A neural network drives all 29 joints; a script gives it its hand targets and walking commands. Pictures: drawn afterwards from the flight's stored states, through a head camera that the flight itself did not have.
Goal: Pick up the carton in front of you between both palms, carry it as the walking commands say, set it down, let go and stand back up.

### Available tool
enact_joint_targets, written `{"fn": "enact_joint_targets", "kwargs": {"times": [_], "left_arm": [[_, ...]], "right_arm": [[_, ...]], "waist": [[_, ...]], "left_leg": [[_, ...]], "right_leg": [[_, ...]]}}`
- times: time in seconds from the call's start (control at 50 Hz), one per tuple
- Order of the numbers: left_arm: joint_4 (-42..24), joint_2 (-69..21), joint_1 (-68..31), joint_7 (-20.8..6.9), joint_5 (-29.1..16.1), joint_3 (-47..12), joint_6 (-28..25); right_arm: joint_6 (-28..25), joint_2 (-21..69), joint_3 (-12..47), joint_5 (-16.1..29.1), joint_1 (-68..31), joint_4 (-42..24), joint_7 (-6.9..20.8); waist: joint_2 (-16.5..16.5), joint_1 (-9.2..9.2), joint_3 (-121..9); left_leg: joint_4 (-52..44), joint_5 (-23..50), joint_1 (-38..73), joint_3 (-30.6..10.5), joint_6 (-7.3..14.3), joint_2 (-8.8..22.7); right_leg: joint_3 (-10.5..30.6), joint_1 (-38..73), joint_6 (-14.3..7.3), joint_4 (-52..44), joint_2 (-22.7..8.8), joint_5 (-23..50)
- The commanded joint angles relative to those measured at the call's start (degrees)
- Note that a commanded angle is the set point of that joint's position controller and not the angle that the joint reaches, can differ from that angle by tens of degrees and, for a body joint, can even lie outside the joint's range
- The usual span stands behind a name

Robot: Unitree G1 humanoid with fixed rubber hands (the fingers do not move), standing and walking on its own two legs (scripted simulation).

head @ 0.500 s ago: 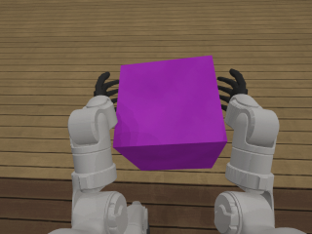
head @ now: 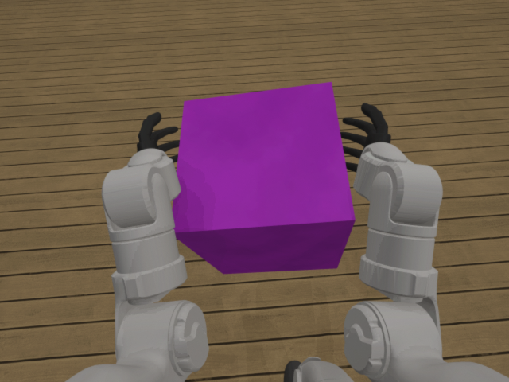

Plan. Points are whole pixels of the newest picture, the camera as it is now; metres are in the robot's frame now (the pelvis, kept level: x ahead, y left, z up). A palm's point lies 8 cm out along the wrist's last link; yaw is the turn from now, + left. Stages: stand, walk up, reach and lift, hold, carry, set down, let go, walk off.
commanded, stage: carry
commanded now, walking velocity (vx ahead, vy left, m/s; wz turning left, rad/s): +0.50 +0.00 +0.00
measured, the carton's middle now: (268, 193) +0.38 -0.02 +0.08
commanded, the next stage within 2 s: none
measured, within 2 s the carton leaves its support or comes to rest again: neither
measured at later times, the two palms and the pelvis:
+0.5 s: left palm (161, 55) +0.65 +0.17 +0.17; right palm (312, 50) +0.65 -0.12 +0.17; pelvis +0.30 +0.02 +0.02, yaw +1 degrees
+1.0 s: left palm (191, 28) +0.88 +0.14 +0.13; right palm (306, 23) +0.89 -0.15 +0.12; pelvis +0.61 -0.02 +0.04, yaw +2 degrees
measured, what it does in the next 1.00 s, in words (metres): walks ahead: left foot, then right foot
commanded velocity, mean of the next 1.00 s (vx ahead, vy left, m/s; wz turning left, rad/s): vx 0.50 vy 0.00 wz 0.00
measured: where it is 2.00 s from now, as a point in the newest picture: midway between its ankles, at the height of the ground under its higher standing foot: (246, 162)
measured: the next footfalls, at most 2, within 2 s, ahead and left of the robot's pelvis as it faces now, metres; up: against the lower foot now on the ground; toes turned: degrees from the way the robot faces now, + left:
left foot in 0.40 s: +0.39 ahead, +0.10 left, +0.02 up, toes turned +5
right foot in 0.82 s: +0.67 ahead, -0.10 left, +0.02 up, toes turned -9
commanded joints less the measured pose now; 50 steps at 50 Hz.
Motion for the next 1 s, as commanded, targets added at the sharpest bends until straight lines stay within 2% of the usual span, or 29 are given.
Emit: {"fn": "enact_joint_targets", "kwargs": {"times": [0.0, 0.02, 0.04, 0.06, 0.08, 0.14, 0.2, 0.26, 0.32, 0.36, 0.38, 0.4, 0.42, 0.44, 0.48, 0.5, 0.56, 0.64, 0.72, 0.74, 0.78, 0.8, 0.82, 0.84, 0.86, 0.9, 0.92, 0.94, 0.98], "left_arm": [[6.64, -45.19, -32.42, -9.95, -17.87, -34.46, -0.06], [7.00, -45.26, -33.86, -9.72, -17.48, -34.16, -0.38], [6.24, -46.91, -34.41, -9.79, -17.97, -34.04, -0.35], [4.23, -49.06, -36.22, -10.02, -19.49, -35.13, -0.54], [1.64, -50.89, -39.20, -10.32, -21.21, -36.52, -0.96], [-4.31, -53.72, -45.33, -10.89, -24.93, -39.49, -2.47], [-7.27, -51.56, -44.00, -10.75, -25.78, -40.60, -3.03], [-6.07, -47.77, -38.80, -10.26, -25.54, -40.28, -2.65], [-3.53, -45.80, -35.66, -9.97, -24.29, -39.62, -1.86], [-1.01, -45.31, -34.35, -9.83, -23.29, -38.95, -1.19], [0.32, -44.95, -33.98, -9.66, -22.55, -38.57, -0.91], [1.47, -45.12, -33.83, -9.57, -21.98, -37.83, -0.49], [2.76, -45.73, -34.06, -9.43, -21.13, -36.63, -0.18], [3.08, -46.62, -35.26, -9.30, -21.08, -36.47, -0.24], [4.18, -50.11, -34.69, -9.52, -19.84, -35.24, -0.61], [4.78, -52.21, -33.29, -9.86, -19.26, -34.79, -0.95], [4.74, -57.00, -29.32, -10.91, -16.68, -35.36, -2.80], [1.62, -61.14, -21.41, -12.21, -15.07, -39.24, -5.63], [-6.89, -62.20, -13.33, -13.55, -17.81, -46.34, -6.93], [-9.05, -62.83, -10.39, -13.84, -19.22, -47.70, -6.61], [-12.13, -60.97, -3.51, -14.13, -19.73, -48.48, -5.84], [-12.36, -59.84, 0.84, -14.27, -19.54, -48.23, -5.35], [-12.94, -57.99, 4.47, -14.32, -19.02, -47.37, -4.82], [-11.43, -57.57, 5.60, -14.38, -18.23, -47.26, -4.83], [-12.02, -58.27, 8.23, -14.88, -18.93, -47.31, -4.59], [-15.70, -61.43, 9.01, -16.03, -20.45, -48.28, -4.57], [-17.95, -62.84, 8.25, -16.45, -21.27, -48.88, -4.61], [-19.91, -63.49, 8.03, -16.77, -22.11, -49.41, -4.69], [-22.67, -62.48, 7.53, -17.15, -23.46, -50.04, -4.59]], "right_arm": [[2.74, 46.97, 34.84, 18.67, -34.79, 3.64, 10.91], [2.82, 47.84, 33.92, 18.18, -35.78, 3.40, 10.87], [2.59, 48.65, 33.94, 18.31, -38.24, 3.54, 10.63], [2.23, 49.05, 33.29, 17.75, -38.23, 2.92, 10.27], [1.84, 49.96, 33.14, 17.38, -38.77, 2.04, 9.99], [0.51, 50.87, 33.49, 16.13, -39.60, -0.53, 9.15], [-0.69, 47.78, 33.52, 14.29, -37.22, -3.44, 7.74], [-0.56, 43.45, 33.09, 12.48, -32.98, -4.21, 6.40], [0.50, 41.14, 33.27, 12.21, -30.86, -3.65, 6.46], [1.23, 40.49, 33.04, 12.57, -30.11, -1.50, 7.07], [1.53, 40.23, 32.58, 12.90, -28.83, 0.07, 7.42], [1.77, 39.11, 31.73, 12.87, -28.30, 0.73, 7.60], [1.70, 39.39, 30.97, 12.46, -29.68, 2.50, 7.48], [1.64, 40.87, 31.20, 13.12, -29.07, 2.32, 7.71], [1.23, 46.91, 33.31, 16.02, -32.59, 0.90, 9.29], [0.83, 50.49, 34.93, 17.72, -34.52, 0.09, 10.22], [-0.65, 59.09, 38.29, 20.92, -35.20, -0.40, 13.15], [-2.55, 63.99, 41.37, 21.06, -25.81, -0.59, 15.80], [-3.90, 64.78, 44.79, 19.78, -12.10, -4.97, 16.69], [-3.93, 63.39, 44.90, 19.71, -9.20, -7.72, 16.54], [-3.28, 60.18, 45.29, 19.34, -3.36, -12.19, 16.07], [-2.79, 57.90, 45.47, 19.01, -1.61, -13.76, 15.90], [-1.99, 56.10, 45.87, 19.08, -0.22, -14.89, 15.87], [-1.46, 56.14, 45.88, 18.50, 1.57, -16.56, 15.87], [-1.20, 55.85, 46.47, 18.84, 2.38, -17.34, 16.08], [-1.45, 58.61, 47.67, 19.60, 3.49, -19.82, 16.80], [-1.68, 59.99, 47.75, 19.98, 4.32, -20.74, 17.07], [-1.95, 60.94, 47.89, 20.25, 5.17, -21.98, 17.15], [-2.28, 60.73, 48.40, 20.25, 6.22, -23.60, 16.80]], "waist": [[-4.79, 6.63, -32.38], [-19.85, 6.43, -30.96], [-15.39, 6.80, -28.70], [-8.08, 7.42, -27.46], [-2.55, 7.60, -26.76], [-6.79, 6.36, -26.77], [-8.28, 6.50, -26.90], [-10.62, 6.72, -25.80], [-10.42, 6.34, -23.83], [-6.89, 4.08, -24.82], [-4.98, 1.59, -27.42], [2.86, -0.88, -31.92], [16.53, -1.42, -31.17], [14.53, -1.59, -30.63], [3.04, -2.39, -26.83], [1.75, -1.81, -25.75], [4.59, -0.13, -25.30], [6.46, 0.77, -22.50], [7.86, 0.70, -20.47], [8.67, 0.88, -20.97], [6.53, 1.65, -25.14], [4.97, 2.78, -27.37], [-4.15, 3.73, -31.79], [-18.74, 3.80, -32.39], [-14.95, 3.81, -30.05], [-4.45, 3.72, -25.18], [-3.45, 3.61, -23.14], [-4.94, 3.50, -22.57], [-7.75, 3.44, -21.61]], "left_leg": [[23.82, 29.59, -10.78, 2.11, 0.40, 2.06], [35.60, 2.12, -28.26, -0.33, -0.75, -6.33], [44.88, -1.91, -36.17, -6.23, 1.30, -5.05], [47.99, 0.00, -38.41, -7.38, 2.42, -3.30], [45.71, 3.07, -38.40, -7.63, 2.70, -1.70], [36.17, 5.78, -34.25, -7.08, 2.06, -0.88], [24.26, 4.71, -32.31, -4.74, 1.05, -1.92], [12.05, 14.37, -25.78, -2.27, 0.85, -2.88], [2.01, 20.97, -16.32, 0.61, 1.49, -4.36], [-6.86, 25.14, -3.71, 4.39, 2.80, -6.44], [-5.60, 25.68, 8.18, 1.00, 4.46, -2.78], [-5.02, 22.58, 20.35, -17.38, 8.23, 9.82], [-7.40, 31.77, 31.02, -37.68, 15.85, 19.01], [-6.69, 32.49, 31.89, -38.88, 17.57, 19.25], [-6.47, 39.21, 26.04, -29.53, 14.08, 16.08], [-7.70, 39.65, 22.90, -26.71, 12.52, 15.23], [-11.59, 39.84, 20.03, -21.15, 10.52, 14.00], [-13.92, 46.43, 19.45, -11.83, 8.00, 11.10], [-13.00, 53.78, 18.90, -4.43, 5.41, 8.81], [-10.62, 57.26, 18.85, -2.91, 4.76, 8.51], [1.01, 60.46, 13.97, 2.04, 2.38, 6.48], [8.52, 50.95, 5.59, 2.55, 0.79, 5.71], [20.50, 32.25, -4.71, 2.76, -0.35, 2.86], [33.33, 4.88, -25.02, -0.30, -1.79, -4.86], [41.58, 0.80, -31.67, -4.82, -0.43, -3.16], [36.97, 5.94, -32.30, -6.60, 0.46, 1.56], [30.75, 8.18, -30.55, -6.73, 0.17, 3.04], [25.71, 8.99, -27.05, -5.85, -0.34, 2.98], [19.38, 8.64, -23.58, -3.08, -1.15, 1.63]], "right_leg": [[18.71, 42.52, -5.91, -9.00, -9.46, -9.33], [41.48, 50.21, -13.00, -14.06, -18.84, -1.83], [42.90, 51.38, -14.95, -12.67, -19.32, 4.82], [37.85, 49.45, -14.64, -9.72, -18.55, 13.53], [33.31, 46.63, -12.85, -8.74, -17.20, 17.16], [26.83, 41.44, -9.44, -11.16, -14.11, 14.74], [22.23, 40.28, -10.56, -12.18, -13.02, 14.19], [16.97, 37.63, -8.89, -11.65, -11.06, 17.19], [13.27, 33.07, -6.76, -10.08, -10.55, 20.65], [6.91, 30.45, -3.57, -0.41, -7.47, 31.63], [5.20, 23.65, -1.18, 6.42, -6.03, 28.46], [3.78, 11.84, 1.39, 19.41, -3.80, 12.27], [4.60, -7.55, 2.70, 31.95, 4.90, -15.33], [8.14, -13.83, 1.35, 39.76, 3.00, -18.74], [9.01, -14.97, 0.81, 37.29, -0.68, -12.86], [8.95, -13.51, 1.39, 33.64, -1.91, -10.39], [6.60, -8.56, 3.31, 22.20, -2.06, -8.12], [1.93, -3.27, 4.43, 4.62, -1.19, 0.78], [-2.47, 5.76, 3.64, -8.06, 0.95, 11.74], [-3.09, 9.76, 2.98, -10.74, 1.22, 13.27], [-6.51, 26.24, 1.32, -15.47, 3.01, 14.88], [-1.35, 37.19, -0.19, -13.87, -1.81, 12.16], [16.39, 47.63, -3.36, -11.94, -14.31, 12.24], [35.04, 60.37, -11.98, -15.22, -23.38, 14.73], [34.46, 59.04, -13.04, -15.23, -24.02, 18.79], [24.86, 50.67, -9.33, -16.50, -20.84, 24.51], [21.32, 46.71, -7.38, -18.51, -19.64, 22.13], [17.78, 43.32, -6.06, -20.23, -18.42, 19.49], [13.81, 39.36, -6.25, -21.95, -17.01, 15.85]]}}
